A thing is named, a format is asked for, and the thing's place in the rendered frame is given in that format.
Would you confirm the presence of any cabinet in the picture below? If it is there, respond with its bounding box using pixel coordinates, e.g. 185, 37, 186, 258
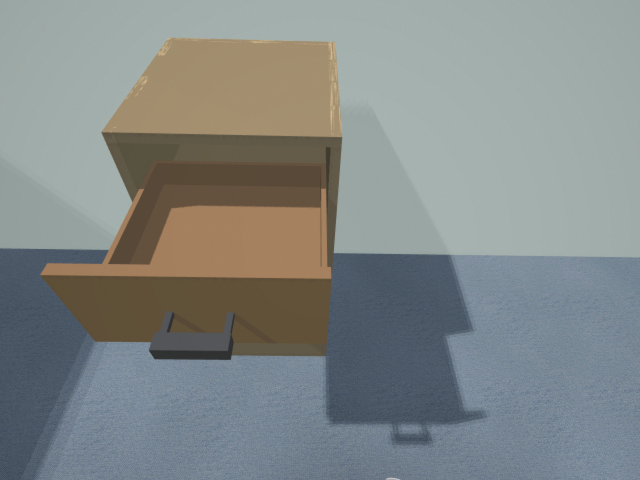
101, 38, 342, 356

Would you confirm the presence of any handle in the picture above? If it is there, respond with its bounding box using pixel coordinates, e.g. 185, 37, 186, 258
149, 311, 235, 360

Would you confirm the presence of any drawer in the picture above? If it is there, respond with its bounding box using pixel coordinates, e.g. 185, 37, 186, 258
40, 160, 331, 344

